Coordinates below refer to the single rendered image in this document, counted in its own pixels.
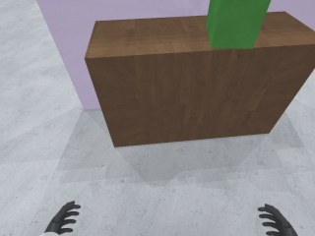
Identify pedestal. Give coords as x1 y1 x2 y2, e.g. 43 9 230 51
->
84 11 315 148

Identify robot left hand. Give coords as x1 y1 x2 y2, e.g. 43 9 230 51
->
44 201 81 235

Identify carton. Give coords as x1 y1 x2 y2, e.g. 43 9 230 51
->
206 0 272 49

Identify robot right hand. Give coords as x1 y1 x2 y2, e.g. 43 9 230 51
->
257 204 298 236

